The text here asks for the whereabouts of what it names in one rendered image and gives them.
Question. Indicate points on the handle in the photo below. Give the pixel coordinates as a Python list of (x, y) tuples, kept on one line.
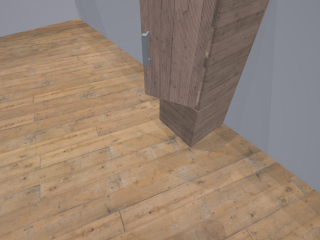
[(145, 52)]

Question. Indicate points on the cupboard door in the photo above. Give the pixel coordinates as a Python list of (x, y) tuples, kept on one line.
[(177, 45)]

